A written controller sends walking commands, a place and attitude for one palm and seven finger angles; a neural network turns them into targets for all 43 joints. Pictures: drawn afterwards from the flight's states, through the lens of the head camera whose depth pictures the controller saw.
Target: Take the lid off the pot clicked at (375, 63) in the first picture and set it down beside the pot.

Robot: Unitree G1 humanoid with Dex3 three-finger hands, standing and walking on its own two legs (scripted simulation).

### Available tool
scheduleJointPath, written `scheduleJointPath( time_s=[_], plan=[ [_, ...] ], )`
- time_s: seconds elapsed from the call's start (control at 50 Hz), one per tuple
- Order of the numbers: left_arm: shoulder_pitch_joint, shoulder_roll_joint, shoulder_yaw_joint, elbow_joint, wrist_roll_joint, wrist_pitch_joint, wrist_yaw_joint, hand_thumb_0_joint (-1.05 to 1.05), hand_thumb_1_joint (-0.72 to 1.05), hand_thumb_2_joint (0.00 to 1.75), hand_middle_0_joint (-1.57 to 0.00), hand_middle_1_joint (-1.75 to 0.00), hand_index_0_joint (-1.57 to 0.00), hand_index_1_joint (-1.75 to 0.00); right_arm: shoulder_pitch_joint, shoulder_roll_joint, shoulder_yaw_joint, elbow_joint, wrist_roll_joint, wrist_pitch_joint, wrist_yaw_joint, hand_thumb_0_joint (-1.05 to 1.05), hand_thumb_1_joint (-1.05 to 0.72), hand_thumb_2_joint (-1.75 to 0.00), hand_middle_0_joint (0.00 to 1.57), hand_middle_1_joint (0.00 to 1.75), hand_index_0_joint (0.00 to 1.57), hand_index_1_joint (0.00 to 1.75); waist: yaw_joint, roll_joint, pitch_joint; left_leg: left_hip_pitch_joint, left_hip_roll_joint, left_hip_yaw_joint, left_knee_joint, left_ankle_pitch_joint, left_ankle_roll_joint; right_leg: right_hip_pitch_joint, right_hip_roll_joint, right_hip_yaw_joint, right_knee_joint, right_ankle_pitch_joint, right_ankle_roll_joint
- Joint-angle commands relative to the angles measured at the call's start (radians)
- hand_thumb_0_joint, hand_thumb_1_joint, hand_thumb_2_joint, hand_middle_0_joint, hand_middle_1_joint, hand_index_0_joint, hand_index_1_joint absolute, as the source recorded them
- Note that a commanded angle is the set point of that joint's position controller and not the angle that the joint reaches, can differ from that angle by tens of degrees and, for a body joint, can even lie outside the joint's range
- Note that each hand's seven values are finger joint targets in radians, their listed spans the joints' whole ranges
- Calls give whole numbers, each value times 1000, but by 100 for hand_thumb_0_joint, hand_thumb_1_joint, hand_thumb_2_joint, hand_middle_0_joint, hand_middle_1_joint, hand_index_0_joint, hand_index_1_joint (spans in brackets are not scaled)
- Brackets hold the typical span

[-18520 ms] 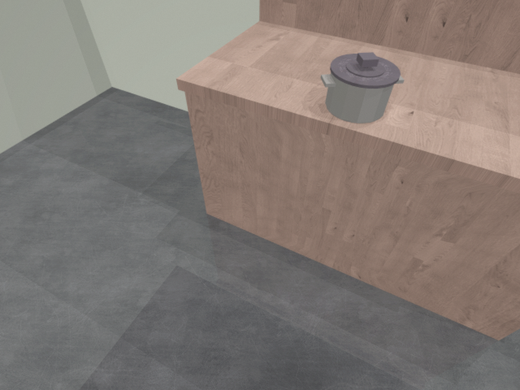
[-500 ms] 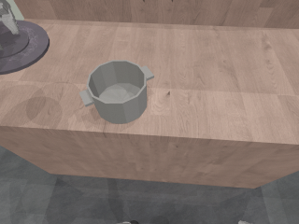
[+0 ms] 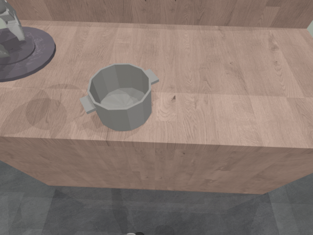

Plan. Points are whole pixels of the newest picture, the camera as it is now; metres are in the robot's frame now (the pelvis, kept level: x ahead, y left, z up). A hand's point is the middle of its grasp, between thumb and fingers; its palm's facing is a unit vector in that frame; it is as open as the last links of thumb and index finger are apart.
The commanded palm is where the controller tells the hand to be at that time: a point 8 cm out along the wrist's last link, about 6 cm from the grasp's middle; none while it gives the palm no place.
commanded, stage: lower the lid onto the table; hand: left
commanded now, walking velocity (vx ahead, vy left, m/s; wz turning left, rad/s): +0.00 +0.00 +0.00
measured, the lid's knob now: (4, 40) +0.49 +0.33 +0.21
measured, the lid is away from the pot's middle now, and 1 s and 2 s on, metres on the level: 0.23 0.23 0.24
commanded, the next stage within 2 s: none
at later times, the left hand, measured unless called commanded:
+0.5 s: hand (4, 53) +0.47 +0.32 +0.20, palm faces -0.36 -0.12 -0.93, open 7.9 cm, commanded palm +0.48 +0.33 +0.28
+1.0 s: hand (12, 67) +0.46 +0.32 +0.17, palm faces -0.40 -0.14 -0.90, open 7.9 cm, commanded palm +0.49 +0.33 +0.24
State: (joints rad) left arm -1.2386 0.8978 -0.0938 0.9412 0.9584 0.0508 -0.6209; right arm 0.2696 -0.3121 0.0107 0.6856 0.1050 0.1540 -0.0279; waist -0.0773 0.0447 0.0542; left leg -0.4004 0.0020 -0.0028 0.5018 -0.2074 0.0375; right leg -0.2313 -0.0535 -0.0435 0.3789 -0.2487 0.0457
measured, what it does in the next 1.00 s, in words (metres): stands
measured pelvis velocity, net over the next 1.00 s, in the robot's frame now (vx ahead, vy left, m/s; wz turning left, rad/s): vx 0.00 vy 0.00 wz -0.01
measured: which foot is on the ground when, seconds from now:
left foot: down 0.00-1.00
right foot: down 0.00-1.00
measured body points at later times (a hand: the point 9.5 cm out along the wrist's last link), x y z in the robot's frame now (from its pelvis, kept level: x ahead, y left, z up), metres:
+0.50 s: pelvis +0.01 -0.01 +0.00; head +0.08 +0.00 +0.44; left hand +0.48 +0.33 +0.25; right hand +0.04 -0.29 -0.12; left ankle +0.02 +0.10 -0.74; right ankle -0.04 -0.16 -0.74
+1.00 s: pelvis +0.00 +0.00 +0.00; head +0.08 +0.00 +0.44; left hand +0.48 +0.33 +0.22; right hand +0.05 -0.29 -0.13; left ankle +0.02 +0.10 -0.74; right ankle -0.04 -0.16 -0.74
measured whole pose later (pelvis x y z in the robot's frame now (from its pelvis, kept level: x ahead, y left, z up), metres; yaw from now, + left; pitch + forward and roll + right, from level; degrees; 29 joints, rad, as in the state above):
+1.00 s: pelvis +0.00 +0.00 +0.00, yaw -1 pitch +8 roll -2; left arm -1.11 0.90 -0.04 1.02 0.93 -0.04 -0.57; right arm 0.27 -0.32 0.01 0.69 0.11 0.18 -0.03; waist -0.09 0.04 0.03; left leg -0.46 0.02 -0.01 0.56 -0.24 0.03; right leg -0.29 -0.04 -0.04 0.43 -0.27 0.05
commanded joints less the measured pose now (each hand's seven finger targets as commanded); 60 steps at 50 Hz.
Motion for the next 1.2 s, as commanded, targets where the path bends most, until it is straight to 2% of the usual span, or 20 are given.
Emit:
scheduleJointPath(
  time_s=[0.0,0.06,0.12,0.16,0.2,0.28,0.36,0.46,0.56,0.62,0.66,0.72,0.8,0.86,0.92,1.0,1.04,1.08,1.12,1.18],
  plan=[
    [-548,319,114,-200,4,-4,65,0,56,104,-88,-105,-84,-104,47,-181,-58,-78,-7,-27,-9,0,-90,-90,20,30,20,30,-3,101,-481,430,-32,-27,3,356,54,-51,113,-57,-10,265,-72],
    [-519,305,93,-134,-6,-9,67,0,56,104,-88,-105,-84,-104,52,-187,-55,-75,-3,-30,-12,0,-90,-90,20,30,20,30,-8,73,-444,379,-37,-15,3,306,56,-48,107,-57,-12,272,-74],
    [-579,356,125,-201,13,-22,79,0,56,104,-88,-105,-84,-104,61,-183,-56,-81,-7,-27,-14,0,-90,-90,20,30,20,30,-8,95,-510,412,-34,-19,3,342,56,-23,110,-53,-2,296,-72],
    [-532,322,98,-152,1,-29,77,0,56,104,-88,-105,-84,-104,61,-186,-56,-75,-4,-36,-16,0,-90,-90,20,30,20,30,-11,100,-484,409,-33,-18,17,384,57,-41,109,-52,1,318,-72],
    [-516,330,104,-97,9,-29,77,0,56,104,-88,-105,-84,-104,71,-183,-52,-70,-4,-27,-17,0,-90,-90,20,30,20,30,-20,52,-457,369,-36,-5,14,316,60,-37,113,-52,-1,304,-66],
    [-565,370,127,-218,11,-42,85,0,56,104,-88,-105,-84,-104,76,-188,-60,-75,-11,-23,-17,0,-90,-90,20,30,20,30,-14,129,-548,435,-29,-9,25,397,60,-24,112,-45,10,335,-66],
    [-472,373,147,-164,-9,-57,82,0,56,104,-88,-105,-84,-104,81,-189,-58,-75,-4,-24,-19,0,-90,-90,20,30,20,30,-9,118,-509,424,-26,-14,30,453,60,-40,109,-49,9,349,-67],
    [-482,336,120,-212,-19,-56,82,0,56,104,-88,-105,-84,-104,71,-190,-65,-72,-6,-16,-18,0,-90,-90,20,30,20,30,-14,156,-509,448,-24,-15,36,450,61,-73,110,-51,5,326,-69],
    [-417,346,130,-116,-26,-64,82,0,56,104,-88,-105,-84,-104,83,-191,-59,-62,-1,-7,-18,0,-90,-90,20,30,20,30,-21,75,-465,361,-31,4,37,360,64,-52,108,-51,4,335,-65],
    [-507,382,149,-240,-15,-71,95,0,56,104,-88,-105,-84,-104,79,-189,-64,-66,-6,-2,-20,0,-90,-90,20,30,20,30,-21,155,-546,433,-28,-5,43,416,65,-46,112,-46,13,345,-65],
    [-466,399,174,-236,-19,-84,99,0,56,104,-88,-105,-84,-104,79,-191,-64,-72,-10,-9,-23,0,-90,-90,20,30,20,30,-13,172,-553,465,-24,-23,49,500,64,-70,116,-53,25,346,-69],
    [-348,385,181,-70,-26,-86,96,0,56,104,-88,-105,-84,-104,87,-187,-59,-67,-4,-2,-17,0,-90,-90,20,30,20,30,-19,58,-458,342,-35,2,53,359,65,-64,114,-52,17,320,-60],
    [-461,354,137,-223,-17,-87,104,0,56,104,-88,-105,-84,-104,75,-186,-65,-72,-7,10,-16,0,-90,-90,20,30,20,30,-24,186,-535,442,-25,-16,55,450,61,-95,117,-53,27,311,-66],
    [-372,355,158,-149,-30,-98,104,0,56,104,-88,-105,-84,-104,81,-188,-63,-70,-7,-2,-20,0,-90,-90,20,30,20,30,-18,125,-513,423,-25,-22,58,454,63,-110,116,-58,29,303,-67],
    [-390,361,158,-125,-38,-95,102,0,56,104,-88,-105,-84,-104,81,-191,-63,-60,-4,9,-17,0,-90,-90,20,30,20,30,-25,70,-482,354,-30,-1,58,341,66,-80,111,-51,23,310,-61],
    [-420,334,138,-204,-31,-105,114,0,56,104,-88,-105,-84,-104,82,-186,-66,-62,-10,6,-22,0,-90,-90,20,30,20,30,-28,152,-538,439,-24,-21,66,422,62,-122,119,-55,32,283,-65],
    [-370,335,147,-127,-38,-111,112,0,56,104,-88,-105,-84,-104,86,-187,-61,-56,-6,3,-23,0,-90,-90,20,30,20,30,-28,107,-480,379,-27,-13,65,359,61,-122,117,-59,31,275,-66],
    [-377,346,146,-121,-38,-112,113,0,56,104,-88,-105,-84,-104,83,-192,-60,-54,-6,7,-22,0,-90,-90,20,30,20,30,-29,91,-489,354,-30,-5,67,343,64,-106,114,-52,36,290,-64],
    [-425,337,131,-171,-34,-115,117,0,56,104,-88,-105,-84,-104,83,-191,-63,-55,-6,7,-24,0,-90,-90,20,30,20,30,-30,132,-503,381,-27,-13,62,337,60,-120,114,-56,33,267,-68],
    [-386,333,130,-123,-34,-119,124,0,56,104,-88,-105,-84,-104,92,-194,-59,-49,-6,0,-29,0,-90,-90,20,30,20,30,-34,115,-487,364,-26,-11,70,323,59,-134,117,-53,40,258,-67]
  ],
)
